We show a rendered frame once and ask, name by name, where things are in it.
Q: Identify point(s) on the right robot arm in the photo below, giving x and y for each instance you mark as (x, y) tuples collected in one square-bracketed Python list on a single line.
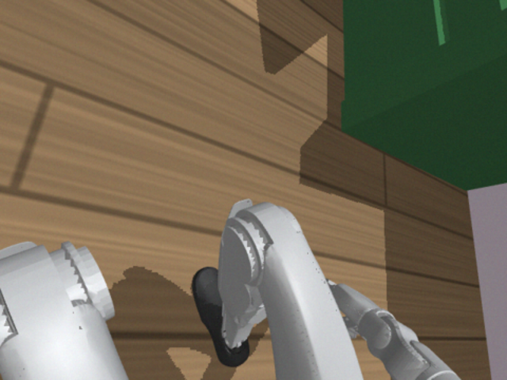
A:
[(398, 347)]

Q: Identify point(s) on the right robot foot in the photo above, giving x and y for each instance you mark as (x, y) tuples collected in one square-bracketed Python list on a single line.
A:
[(209, 305)]

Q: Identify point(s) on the armchair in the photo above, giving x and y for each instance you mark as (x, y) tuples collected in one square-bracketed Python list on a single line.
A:
[(426, 82)]

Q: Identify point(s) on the right robot hand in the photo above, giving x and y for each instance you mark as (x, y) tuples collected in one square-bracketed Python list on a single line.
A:
[(352, 304)]

